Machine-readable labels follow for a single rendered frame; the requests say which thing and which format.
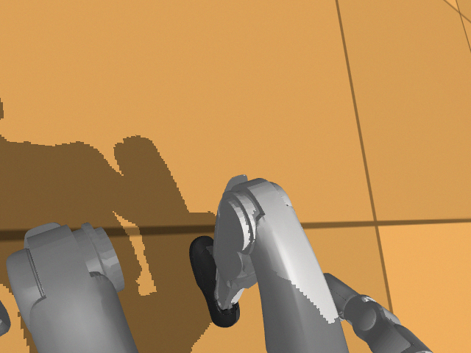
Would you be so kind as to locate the right robot foot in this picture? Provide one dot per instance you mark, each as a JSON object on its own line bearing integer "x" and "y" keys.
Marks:
{"x": 204, "y": 269}

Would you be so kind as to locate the right robot hand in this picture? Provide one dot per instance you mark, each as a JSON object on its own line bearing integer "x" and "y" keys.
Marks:
{"x": 340, "y": 292}

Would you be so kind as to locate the right robot arm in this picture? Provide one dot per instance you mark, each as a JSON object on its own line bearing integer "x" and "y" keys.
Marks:
{"x": 380, "y": 328}

